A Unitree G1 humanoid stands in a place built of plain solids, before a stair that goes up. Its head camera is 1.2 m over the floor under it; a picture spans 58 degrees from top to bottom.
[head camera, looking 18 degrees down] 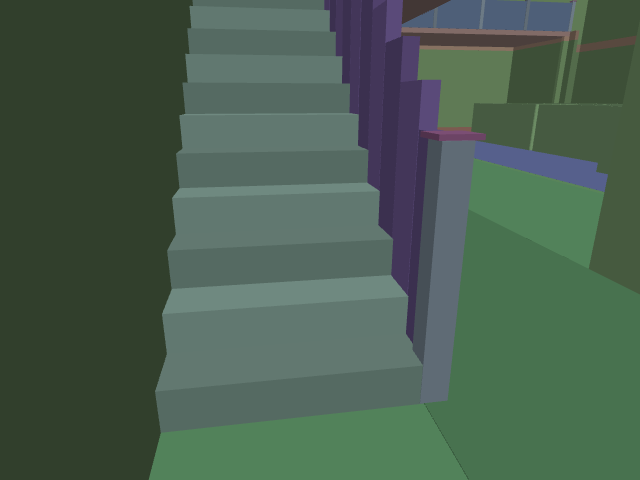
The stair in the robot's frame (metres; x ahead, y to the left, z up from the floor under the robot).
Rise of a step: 0.19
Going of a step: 0.25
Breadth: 1.05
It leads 9 degrees to the left of straight ahead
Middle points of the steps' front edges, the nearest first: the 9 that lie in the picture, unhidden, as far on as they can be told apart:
1.41 0.09 0.19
1.66 0.12 0.37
1.91 0.16 0.56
2.15 0.20 0.74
2.40 0.24 0.93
2.65 0.28 1.11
2.89 0.32 1.30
3.14 0.36 1.48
3.39 0.40 1.67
